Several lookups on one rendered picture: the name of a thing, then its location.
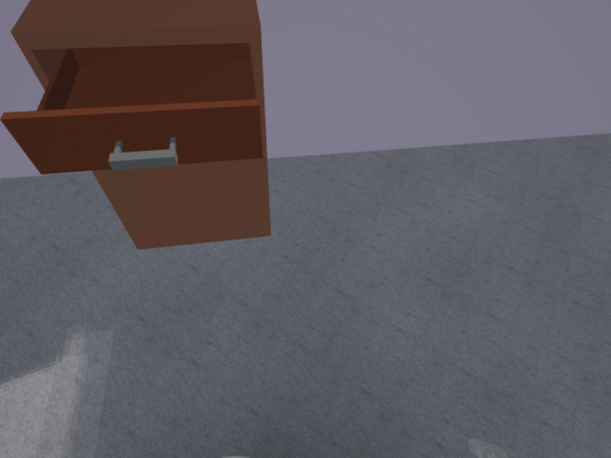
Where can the drawer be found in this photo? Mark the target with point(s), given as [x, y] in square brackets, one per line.
[203, 95]

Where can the right robot hand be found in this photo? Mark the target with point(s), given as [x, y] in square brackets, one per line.
[481, 449]

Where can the handle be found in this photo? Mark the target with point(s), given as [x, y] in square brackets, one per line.
[143, 159]

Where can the cabinet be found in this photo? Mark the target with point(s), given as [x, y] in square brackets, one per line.
[172, 205]

